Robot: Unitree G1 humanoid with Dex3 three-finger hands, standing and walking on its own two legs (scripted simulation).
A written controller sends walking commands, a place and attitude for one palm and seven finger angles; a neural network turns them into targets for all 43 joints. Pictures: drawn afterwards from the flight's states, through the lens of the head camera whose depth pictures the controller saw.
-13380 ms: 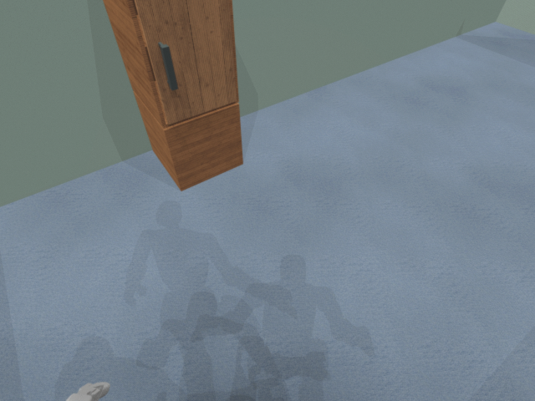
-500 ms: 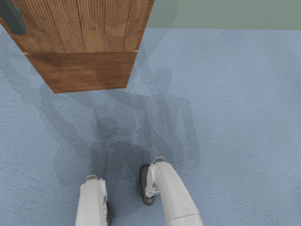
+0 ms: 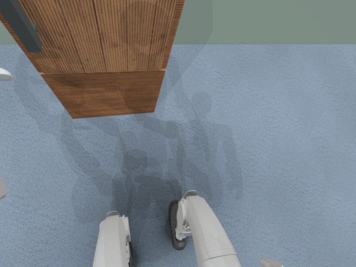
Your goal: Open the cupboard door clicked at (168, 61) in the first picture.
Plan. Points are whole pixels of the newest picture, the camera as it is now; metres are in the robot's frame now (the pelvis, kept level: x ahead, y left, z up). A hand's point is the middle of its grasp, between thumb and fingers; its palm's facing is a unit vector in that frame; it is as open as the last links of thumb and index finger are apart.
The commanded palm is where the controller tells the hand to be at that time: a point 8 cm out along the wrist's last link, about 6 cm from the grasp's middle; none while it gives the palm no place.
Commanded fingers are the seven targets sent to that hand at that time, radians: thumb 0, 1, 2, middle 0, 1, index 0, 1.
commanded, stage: slide the fingers in behind the handle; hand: left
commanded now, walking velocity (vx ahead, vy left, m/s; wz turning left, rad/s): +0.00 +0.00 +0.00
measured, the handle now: (16, 7) +0.60 +0.24 +0.05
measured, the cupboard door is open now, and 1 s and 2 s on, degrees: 0 0 0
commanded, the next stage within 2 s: close the thumb around the handle in 1.56 s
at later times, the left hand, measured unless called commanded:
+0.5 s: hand out of the picture +0.54 +0.26 +0.05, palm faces +0.04 -1.00 -0.03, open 14.0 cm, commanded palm +0.53 +0.28 +0.04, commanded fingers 0.00 -0.50 0.30 -0.30 -1.20 -0.30 -1.20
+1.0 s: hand (24, 35) +0.55 +0.23 +0.04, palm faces +0.04 -1.00 -0.03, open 14.0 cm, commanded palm +0.52 +0.25 +0.04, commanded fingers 0.00 -0.50 0.30 -0.30 -1.20 -0.30 -1.20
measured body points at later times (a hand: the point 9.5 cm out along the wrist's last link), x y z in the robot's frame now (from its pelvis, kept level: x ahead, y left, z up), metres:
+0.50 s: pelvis -0.01 +0.00 -0.01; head +0.20 +0.05 +0.39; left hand +0.53 +0.31 +0.05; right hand +0.00 -0.27 -0.10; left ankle -0.01 +0.10 -0.60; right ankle +0.09 -0.14 -0.60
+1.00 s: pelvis +0.00 +0.00 +0.00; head +0.20 +0.04 +0.41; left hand +0.54 +0.28 +0.05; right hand +0.01 -0.26 -0.10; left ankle -0.01 +0.10 -0.60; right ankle +0.09 -0.14 -0.60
